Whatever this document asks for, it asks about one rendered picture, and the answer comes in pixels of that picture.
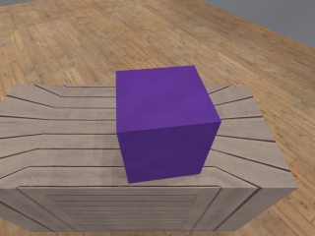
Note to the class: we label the pedestal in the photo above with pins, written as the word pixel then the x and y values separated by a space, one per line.
pixel 62 170

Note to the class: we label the carton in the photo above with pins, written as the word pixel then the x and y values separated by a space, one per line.
pixel 166 122

